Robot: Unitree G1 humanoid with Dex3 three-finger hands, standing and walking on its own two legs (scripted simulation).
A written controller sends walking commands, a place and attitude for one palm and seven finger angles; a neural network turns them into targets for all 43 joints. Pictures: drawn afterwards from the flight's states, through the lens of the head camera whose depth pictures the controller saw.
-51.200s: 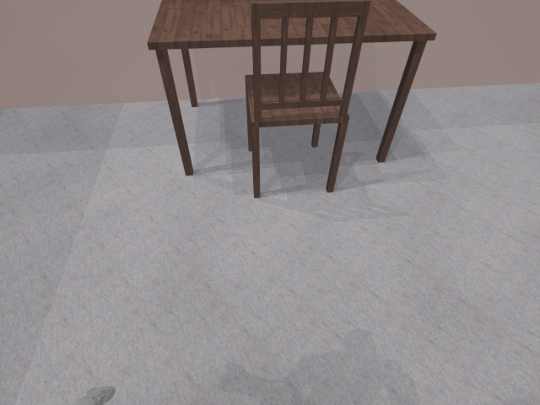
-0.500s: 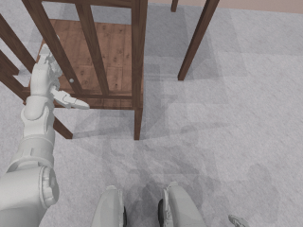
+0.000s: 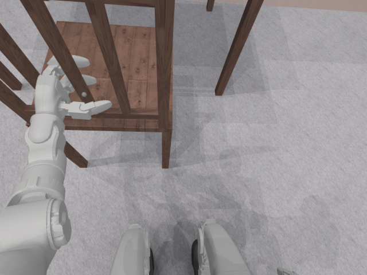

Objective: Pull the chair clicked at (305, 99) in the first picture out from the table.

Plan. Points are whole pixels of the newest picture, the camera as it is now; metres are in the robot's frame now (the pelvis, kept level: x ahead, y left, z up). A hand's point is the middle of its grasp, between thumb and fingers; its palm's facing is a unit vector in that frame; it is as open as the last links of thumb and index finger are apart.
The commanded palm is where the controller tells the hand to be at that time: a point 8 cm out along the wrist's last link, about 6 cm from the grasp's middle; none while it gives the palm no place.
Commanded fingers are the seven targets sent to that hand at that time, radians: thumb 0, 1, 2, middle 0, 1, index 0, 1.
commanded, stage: hook a spindle and tug to test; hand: left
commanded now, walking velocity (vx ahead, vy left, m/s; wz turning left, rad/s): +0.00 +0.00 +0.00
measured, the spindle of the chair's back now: (71, 70) +0.52 +0.20 +0.06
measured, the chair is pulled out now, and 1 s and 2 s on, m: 0.23 0.25 0.37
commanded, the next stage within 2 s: step backward, pulling the chair out in 0.88 s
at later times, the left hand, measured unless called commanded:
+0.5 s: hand (84, 93) +0.49 +0.18 +0.03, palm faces -0.04 -1.00 -0.02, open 5.4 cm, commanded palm +0.45 +0.22 +0.03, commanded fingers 0.00 0.90 0.90 -0.50 -1.45 -0.50 -1.45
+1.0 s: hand (83, 103) +0.46 +0.18 +0.03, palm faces -0.05 -1.00 -0.03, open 5.5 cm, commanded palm +0.45 +0.23 +0.03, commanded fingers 0.00 0.90 0.90 -0.50 -1.45 -0.50 -1.45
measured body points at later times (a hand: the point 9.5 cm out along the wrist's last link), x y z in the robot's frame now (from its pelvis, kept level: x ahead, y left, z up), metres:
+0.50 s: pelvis +0.02 +0.01 +0.01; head +0.18 +0.02 +0.43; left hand +0.48 +0.24 +0.03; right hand +0.08 -0.26 -0.10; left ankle +0.02 +0.10 -0.62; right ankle +0.03 -0.13 -0.62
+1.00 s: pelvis +0.04 +0.00 +0.02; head +0.19 +0.02 +0.44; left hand +0.46 +0.24 +0.03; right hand +0.13 -0.26 -0.10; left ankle +0.02 +0.11 -0.62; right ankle +0.03 -0.13 -0.62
